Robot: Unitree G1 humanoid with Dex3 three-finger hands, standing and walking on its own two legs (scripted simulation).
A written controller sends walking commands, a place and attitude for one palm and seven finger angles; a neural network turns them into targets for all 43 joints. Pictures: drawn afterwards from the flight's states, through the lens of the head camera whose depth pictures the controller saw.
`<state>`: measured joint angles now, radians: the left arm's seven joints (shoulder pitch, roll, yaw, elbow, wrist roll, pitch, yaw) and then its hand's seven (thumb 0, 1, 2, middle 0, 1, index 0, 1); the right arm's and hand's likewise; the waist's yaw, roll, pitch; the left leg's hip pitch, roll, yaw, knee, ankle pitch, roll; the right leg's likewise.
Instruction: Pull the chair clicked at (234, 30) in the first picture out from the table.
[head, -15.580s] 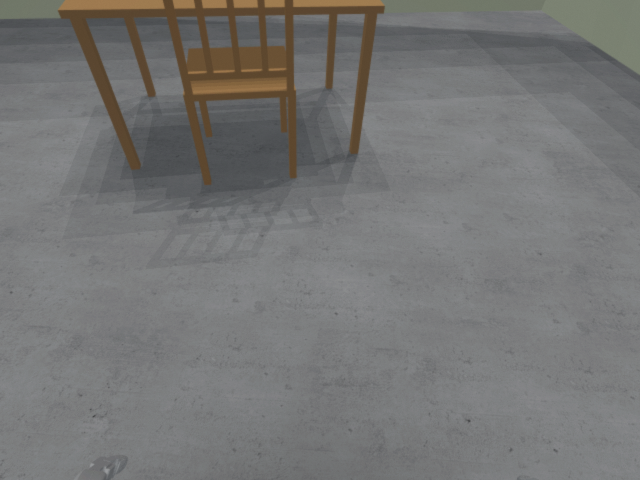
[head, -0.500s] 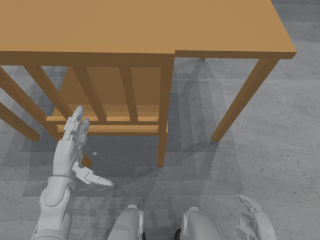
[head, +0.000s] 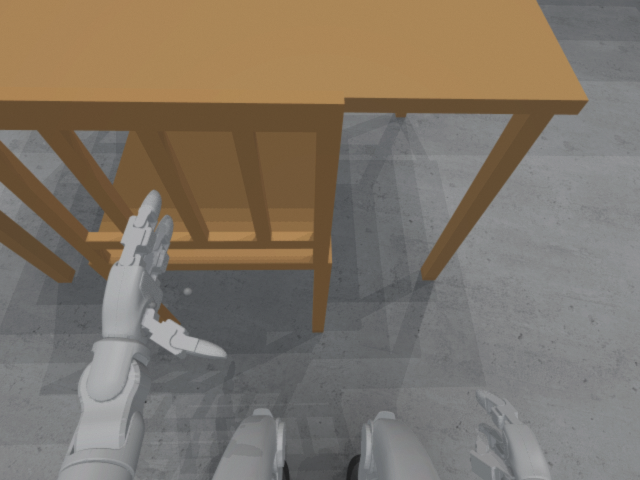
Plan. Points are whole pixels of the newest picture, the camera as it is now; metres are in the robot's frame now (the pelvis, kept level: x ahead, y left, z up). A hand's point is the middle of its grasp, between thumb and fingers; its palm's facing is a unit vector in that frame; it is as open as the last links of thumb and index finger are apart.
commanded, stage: aim the fingers beside a spindle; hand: left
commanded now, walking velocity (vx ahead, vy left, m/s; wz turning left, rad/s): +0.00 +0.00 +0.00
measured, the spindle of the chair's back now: (180, 191) +0.48 +0.21 +0.01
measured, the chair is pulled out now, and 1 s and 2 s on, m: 0.00 0.00 0.00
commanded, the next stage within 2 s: push the fingers through the gap in 1.98 s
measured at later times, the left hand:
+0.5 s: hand (171, 300) +0.32 +0.19 +0.01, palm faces +0.06 -1.00 -0.05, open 16.9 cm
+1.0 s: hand (163, 293) +0.32 +0.19 +0.04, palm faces +0.03 -1.00 -0.05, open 16.9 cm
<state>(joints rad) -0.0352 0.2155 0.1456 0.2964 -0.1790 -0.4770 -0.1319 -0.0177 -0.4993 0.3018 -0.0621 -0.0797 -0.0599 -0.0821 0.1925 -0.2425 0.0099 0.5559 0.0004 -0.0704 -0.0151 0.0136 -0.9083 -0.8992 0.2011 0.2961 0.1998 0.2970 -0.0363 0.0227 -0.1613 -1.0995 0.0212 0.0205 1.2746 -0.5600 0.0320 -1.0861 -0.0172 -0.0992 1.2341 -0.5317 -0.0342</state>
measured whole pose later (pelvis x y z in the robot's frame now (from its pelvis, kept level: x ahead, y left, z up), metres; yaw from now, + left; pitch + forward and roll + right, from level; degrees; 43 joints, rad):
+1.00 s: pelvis +0.00 +0.01 +0.00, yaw +0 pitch +22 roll -3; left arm 0.02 0.24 0.16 0.25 -0.22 -0.48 -0.15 -0.02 -0.50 0.30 -0.06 -0.08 -0.06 -0.08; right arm 0.20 -0.25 0.01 0.56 0.01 -0.06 -0.01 0.01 -0.91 -0.90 0.20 0.30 0.20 0.30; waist -0.03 0.04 -0.17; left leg -1.09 0.02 0.02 1.26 -0.56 0.04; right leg -1.06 -0.02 -0.10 1.20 -0.53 -0.02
